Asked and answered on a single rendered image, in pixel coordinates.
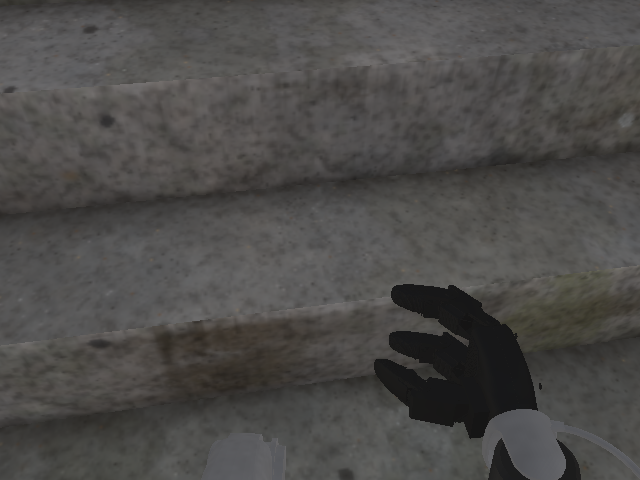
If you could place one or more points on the robot right forearm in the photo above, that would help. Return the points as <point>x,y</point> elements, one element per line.
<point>520,445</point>

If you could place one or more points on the left robot thigh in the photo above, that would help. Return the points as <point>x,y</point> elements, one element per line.
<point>245,456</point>

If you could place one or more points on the robot right hand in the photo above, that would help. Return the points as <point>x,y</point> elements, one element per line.
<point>485,379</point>

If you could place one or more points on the robot left shin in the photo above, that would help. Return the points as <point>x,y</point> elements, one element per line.
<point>213,445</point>

